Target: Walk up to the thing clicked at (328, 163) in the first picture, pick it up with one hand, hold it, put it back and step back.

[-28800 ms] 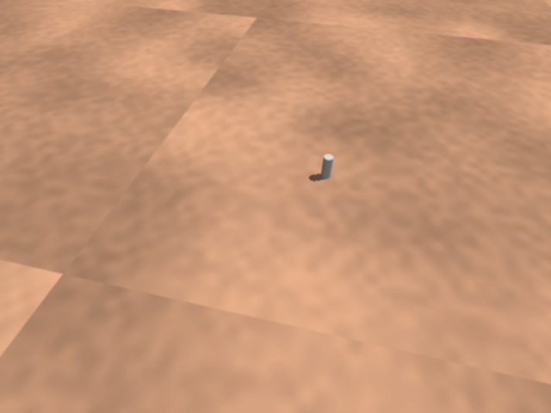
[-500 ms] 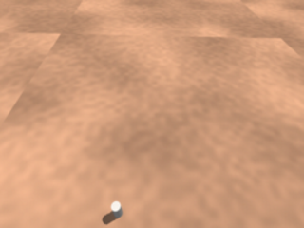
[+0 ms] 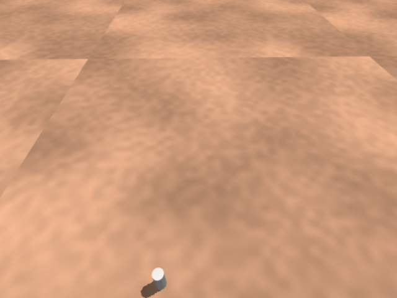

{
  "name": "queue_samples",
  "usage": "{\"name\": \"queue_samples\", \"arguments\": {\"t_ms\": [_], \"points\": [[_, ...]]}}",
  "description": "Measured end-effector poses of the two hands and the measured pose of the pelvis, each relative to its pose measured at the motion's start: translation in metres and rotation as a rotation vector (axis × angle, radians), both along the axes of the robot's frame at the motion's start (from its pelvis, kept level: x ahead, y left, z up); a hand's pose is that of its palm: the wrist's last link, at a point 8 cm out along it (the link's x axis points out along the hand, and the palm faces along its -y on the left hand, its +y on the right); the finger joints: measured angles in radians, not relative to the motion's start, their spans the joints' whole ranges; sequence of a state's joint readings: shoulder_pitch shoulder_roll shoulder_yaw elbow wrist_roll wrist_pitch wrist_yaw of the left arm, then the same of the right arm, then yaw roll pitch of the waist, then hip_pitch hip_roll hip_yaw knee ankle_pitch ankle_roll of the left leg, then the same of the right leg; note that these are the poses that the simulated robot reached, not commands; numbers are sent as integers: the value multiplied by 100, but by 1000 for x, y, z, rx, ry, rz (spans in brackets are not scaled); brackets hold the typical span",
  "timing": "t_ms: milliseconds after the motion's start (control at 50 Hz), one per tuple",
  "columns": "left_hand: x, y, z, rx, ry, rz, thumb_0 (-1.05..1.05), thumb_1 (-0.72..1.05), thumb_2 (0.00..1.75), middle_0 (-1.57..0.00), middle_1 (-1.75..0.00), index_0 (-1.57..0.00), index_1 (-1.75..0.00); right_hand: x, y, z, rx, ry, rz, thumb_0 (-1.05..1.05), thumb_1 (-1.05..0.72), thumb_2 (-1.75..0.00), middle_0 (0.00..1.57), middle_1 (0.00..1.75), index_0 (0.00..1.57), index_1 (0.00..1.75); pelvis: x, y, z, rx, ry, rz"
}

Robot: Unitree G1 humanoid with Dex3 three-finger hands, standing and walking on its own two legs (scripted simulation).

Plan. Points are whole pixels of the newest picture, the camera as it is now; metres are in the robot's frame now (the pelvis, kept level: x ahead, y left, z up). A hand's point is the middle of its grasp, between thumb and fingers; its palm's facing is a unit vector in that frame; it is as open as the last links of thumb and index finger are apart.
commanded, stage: stand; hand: left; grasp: from the side
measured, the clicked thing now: (159, 279) +0.38 +0.19 -0.71
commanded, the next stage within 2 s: step back in 1.34 s
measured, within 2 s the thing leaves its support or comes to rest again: neither
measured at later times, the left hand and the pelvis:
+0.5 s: hand out of the picture +0.08 +0.23 -0.16, palm faces -0.03 -0.94 -0.33, open 7.4 cm; pelvis +0.02 -0.01 +0.00, yaw -1 degrees
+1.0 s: hand out of the picture +0.11 +0.23 -0.15, palm faces -0.02 -0.94 -0.34, open 7.4 cm; pelvis +0.03 -0.02 +0.00, yaw -1 degrees
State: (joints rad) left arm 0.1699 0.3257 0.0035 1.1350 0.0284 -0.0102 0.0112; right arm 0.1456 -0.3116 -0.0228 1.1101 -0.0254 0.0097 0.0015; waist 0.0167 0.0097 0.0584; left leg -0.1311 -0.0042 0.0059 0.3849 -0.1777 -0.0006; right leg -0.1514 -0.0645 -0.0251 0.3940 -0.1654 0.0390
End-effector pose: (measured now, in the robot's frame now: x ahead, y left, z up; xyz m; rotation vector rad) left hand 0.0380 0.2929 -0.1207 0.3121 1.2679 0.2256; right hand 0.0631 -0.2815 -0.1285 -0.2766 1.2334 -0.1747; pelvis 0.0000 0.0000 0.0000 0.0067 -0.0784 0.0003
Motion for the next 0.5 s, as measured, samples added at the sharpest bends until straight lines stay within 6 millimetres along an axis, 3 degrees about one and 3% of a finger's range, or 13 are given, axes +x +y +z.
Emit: {"name": "queue_samples", "arguments": {"t_ms": [220,500], "points": [[1,-9,-1,-6,28,-4,1,91,90,-21,-30,-20,-30,-16,-17,0,-17,57,-19,1,-91,-89,20,30,21,30,2,-8,1,-1,12,-5],[38,-18,1,-20,-6,-25,0,91,90,-21,-30,-20,-30,-4,-21,1,-15,61,-28,1,-91,-89,20,30,21,30,16,-13,3,-3,23,-14]]}}
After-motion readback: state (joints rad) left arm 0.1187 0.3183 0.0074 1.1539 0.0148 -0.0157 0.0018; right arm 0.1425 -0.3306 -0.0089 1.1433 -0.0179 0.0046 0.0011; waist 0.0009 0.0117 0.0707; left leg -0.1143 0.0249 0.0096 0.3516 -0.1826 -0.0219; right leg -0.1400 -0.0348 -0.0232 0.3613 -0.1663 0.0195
